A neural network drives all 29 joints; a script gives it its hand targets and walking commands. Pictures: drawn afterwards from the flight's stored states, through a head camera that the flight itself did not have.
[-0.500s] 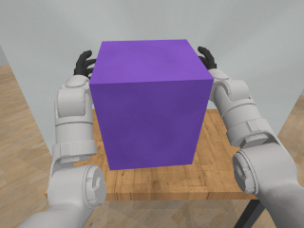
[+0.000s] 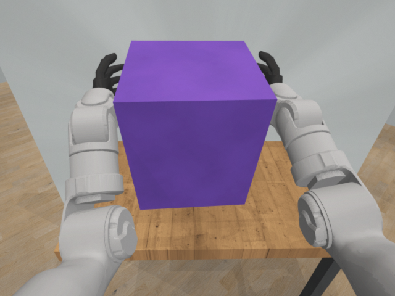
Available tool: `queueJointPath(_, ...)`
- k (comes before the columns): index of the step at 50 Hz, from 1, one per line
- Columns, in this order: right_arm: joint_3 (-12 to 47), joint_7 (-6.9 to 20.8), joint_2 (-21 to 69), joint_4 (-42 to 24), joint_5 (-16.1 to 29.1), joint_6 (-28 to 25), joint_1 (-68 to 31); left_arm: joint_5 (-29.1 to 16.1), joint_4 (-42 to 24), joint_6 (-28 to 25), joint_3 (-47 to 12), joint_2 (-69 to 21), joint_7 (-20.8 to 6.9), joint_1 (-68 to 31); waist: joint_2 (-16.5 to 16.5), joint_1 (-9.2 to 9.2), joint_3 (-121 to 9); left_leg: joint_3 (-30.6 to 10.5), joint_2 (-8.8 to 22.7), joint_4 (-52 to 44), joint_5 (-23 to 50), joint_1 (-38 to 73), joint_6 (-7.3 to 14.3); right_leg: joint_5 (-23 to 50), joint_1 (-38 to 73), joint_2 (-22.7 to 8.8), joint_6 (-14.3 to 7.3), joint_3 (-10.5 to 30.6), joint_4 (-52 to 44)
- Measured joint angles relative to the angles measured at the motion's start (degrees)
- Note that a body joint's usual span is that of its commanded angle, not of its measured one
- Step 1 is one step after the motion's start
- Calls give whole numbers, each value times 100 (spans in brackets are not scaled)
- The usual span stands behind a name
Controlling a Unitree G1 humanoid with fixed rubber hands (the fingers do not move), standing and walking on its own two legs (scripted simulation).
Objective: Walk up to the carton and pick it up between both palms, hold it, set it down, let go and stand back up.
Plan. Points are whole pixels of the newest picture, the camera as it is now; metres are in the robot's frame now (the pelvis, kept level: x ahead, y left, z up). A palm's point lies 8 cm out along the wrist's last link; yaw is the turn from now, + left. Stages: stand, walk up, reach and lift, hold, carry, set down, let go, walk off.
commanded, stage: set down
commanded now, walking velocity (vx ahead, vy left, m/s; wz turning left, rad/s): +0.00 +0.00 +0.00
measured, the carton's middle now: (191, 126) +0.36 +0.00 +0.24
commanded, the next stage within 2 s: none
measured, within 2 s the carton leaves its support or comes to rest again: neither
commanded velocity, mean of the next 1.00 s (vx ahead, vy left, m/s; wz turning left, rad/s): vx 0.00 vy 0.00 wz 0.00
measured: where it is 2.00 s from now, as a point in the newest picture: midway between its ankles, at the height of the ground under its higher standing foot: outside the picture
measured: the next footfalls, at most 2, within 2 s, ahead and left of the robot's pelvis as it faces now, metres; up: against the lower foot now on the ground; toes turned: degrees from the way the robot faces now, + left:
none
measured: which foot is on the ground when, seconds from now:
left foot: down 0.00-1.00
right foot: down 0.00-1.00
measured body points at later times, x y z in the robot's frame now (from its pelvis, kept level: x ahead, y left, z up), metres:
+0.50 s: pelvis +0.00 +0.00 +0.00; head -0.04 +0.04 +0.45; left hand +0.41 +0.15 +0.24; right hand +0.40 -0.15 +0.21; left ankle +0.02 +0.13 -0.75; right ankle +0.01 -0.11 -0.75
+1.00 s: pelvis +0.01 +0.00 +0.00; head -0.02 +0.04 +0.45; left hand +0.42 +0.15 +0.20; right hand +0.41 -0.16 +0.18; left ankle +0.02 +0.13 -0.75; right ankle +0.01 -0.11 -0.75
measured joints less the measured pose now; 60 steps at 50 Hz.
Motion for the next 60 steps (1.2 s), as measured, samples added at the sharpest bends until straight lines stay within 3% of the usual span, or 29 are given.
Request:
queueJointPath(6,-468,239,242,334,-573,-743,-33,407,323,-676,276,-48,-286,-199,-116,28,247,27,-25,-175,53,281,12,-13,216,-25,-4,23,-46)
queueJointPath(12,-491,346,475,337,-872,-1349,485,637,111,-923,167,-105,-500,159,-229,44,630,-13,-38,-242,41,585,6,-32,550,-36,-7,-19,-136)
queueJointPath(16,-356,360,566,79,-868,-1710,1019,574,-283,-1023,-73,-184,-465,598,-265,49,832,-66,-40,-174,9,591,-6,-30,625,-34,-3,-72,-171)
queueJointPath(21,-291,378,555,-295,-829,-2053,1493,372,-629,-1200,-386,-300,-205,940,-247,69,930,-114,-38,-63,-30,474,-11,-16,583,-27,3,-118,-187)
queueJointPath(26,-428,453,536,-269,-995,-2123,1493,389,-492,-1285,-452,-347,-84,850,-222,60,913,-84,-53,-88,-16,440,14,-26,501,-46,18,-90,-137)
queueJointPath(37,-496,555,504,-103,-1153,-2115,1468,598,-343,-1300,-254,-519,-134,793,-225,114,964,18,-58,-221,37,500,33,-21,457,-59,37,7,-119)
queueJointPath(53,-848,677,661,79,-1562,-2371,1609,468,7,-1665,-384,-507,15,976,-224,147,915,-38,-56,-191,45,283,2,-35,256,-57,15,-50,-82)
queueJointPath(60,-785,692,602,52,-1525,-2424,1729,470,73,-1791,-378,-603,75,1069,-178,140,876,-6,-38,-195,31,235,-6,-32,197,-41,15,-20,-92)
